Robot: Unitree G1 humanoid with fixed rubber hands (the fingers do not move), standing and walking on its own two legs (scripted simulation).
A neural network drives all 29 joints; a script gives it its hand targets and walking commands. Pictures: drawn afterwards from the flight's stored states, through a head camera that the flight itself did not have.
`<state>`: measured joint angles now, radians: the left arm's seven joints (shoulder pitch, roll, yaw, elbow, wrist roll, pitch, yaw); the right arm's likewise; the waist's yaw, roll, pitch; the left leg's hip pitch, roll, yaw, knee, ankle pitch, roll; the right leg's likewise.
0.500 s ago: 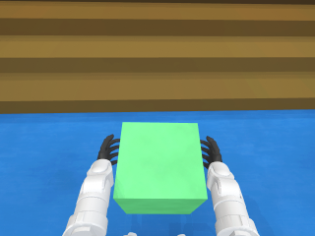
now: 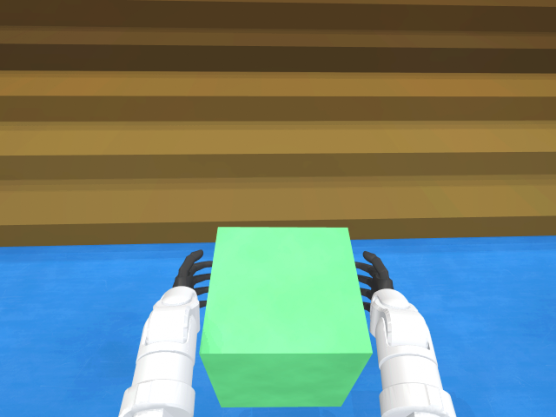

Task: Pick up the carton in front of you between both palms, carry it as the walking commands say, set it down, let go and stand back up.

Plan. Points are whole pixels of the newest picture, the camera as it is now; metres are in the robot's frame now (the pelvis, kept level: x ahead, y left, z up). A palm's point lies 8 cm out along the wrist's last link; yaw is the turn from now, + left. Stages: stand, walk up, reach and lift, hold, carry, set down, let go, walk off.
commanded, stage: reach and lift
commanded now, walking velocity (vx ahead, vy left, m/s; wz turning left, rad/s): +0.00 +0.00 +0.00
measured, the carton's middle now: (282, 320) +0.29 +0.00 -0.05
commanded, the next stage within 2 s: hold in 0.74 s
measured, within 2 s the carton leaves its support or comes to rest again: neither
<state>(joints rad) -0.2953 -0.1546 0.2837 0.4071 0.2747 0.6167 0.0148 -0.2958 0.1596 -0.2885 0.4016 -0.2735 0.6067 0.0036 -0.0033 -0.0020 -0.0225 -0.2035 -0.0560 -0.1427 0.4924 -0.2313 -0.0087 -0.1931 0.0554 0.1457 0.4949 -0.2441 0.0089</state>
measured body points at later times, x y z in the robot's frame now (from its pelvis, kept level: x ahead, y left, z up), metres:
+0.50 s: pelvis +0.01 +0.00 +0.01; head -0.02 +0.00 +0.45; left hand +0.31 +0.15 +0.02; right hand +0.31 -0.15 +0.03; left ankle +0.03 +0.13 -0.74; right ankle +0.02 -0.13 -0.74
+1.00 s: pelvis +0.01 +0.00 +0.01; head -0.04 +0.00 +0.45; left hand +0.30 +0.15 +0.05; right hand +0.30 -0.15 +0.05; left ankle +0.03 +0.13 -0.74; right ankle +0.02 -0.13 -0.74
